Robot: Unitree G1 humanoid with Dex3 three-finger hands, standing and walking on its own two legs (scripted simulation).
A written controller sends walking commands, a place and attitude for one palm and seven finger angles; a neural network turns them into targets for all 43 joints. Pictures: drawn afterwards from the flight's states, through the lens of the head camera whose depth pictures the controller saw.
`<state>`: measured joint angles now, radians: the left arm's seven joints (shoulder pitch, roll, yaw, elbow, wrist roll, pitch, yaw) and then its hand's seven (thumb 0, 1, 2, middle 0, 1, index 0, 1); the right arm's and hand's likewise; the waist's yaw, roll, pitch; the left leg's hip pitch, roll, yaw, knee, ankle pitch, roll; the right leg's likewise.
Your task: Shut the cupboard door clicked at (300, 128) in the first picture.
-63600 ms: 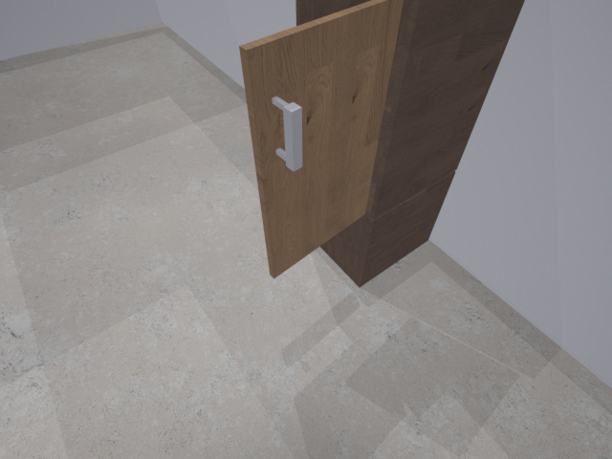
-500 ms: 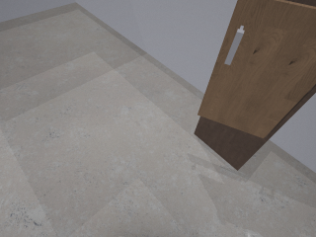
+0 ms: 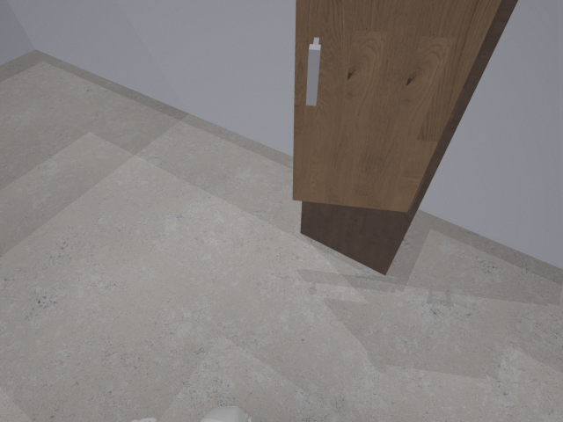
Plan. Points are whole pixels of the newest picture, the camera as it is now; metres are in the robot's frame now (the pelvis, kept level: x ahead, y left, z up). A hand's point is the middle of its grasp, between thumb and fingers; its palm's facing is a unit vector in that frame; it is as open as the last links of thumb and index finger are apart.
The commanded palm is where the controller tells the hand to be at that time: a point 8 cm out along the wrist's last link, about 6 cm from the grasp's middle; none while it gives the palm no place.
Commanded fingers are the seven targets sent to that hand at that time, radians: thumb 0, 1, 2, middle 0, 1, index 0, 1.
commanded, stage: take the last steps up to it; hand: left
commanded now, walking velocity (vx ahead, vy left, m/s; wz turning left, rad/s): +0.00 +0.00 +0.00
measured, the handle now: (313, 71) +0.74 -0.04 +0.10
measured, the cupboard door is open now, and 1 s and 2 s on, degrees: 24 24 24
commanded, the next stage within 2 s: come to a stop and stand still in 0.82 s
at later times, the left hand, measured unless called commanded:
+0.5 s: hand (201, 395) +0.19 +0.15 -0.16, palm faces -0.23 -0.96 -0.16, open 7.4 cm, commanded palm none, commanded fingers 0.00 0.90 0.90 -0.20 -0.30 -0.20 -0.30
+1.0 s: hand (257, 352) +0.27 +0.06 -0.19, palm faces -0.13 -0.98 -0.15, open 7.3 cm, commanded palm none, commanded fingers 0.00 0.90 0.90 -0.20 -0.30 -0.20 -0.30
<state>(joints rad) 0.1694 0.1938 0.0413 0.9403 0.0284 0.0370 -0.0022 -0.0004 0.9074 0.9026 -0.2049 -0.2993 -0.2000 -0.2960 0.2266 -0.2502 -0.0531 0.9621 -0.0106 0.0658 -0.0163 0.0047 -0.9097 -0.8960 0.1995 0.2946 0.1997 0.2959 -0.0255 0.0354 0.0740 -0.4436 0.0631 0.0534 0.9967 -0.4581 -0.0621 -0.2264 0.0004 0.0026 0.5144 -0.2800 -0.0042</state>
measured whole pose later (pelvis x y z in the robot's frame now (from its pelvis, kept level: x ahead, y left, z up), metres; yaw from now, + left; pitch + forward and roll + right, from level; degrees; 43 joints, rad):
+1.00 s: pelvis +0.23 -0.11 +0.00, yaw -9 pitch +0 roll +0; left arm 0.25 0.19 0.04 1.10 0.02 0.02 0.00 0.00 0.92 0.90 -0.20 -0.30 -0.20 -0.30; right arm 0.20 -0.14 -0.02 0.98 -0.03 -0.04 -0.03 0.00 -0.92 -0.90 0.20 0.29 0.20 0.30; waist -0.01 -0.05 0.06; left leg -0.31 0.04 0.14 0.58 -0.26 0.03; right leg -0.33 -0.01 -0.05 0.98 -0.46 -0.01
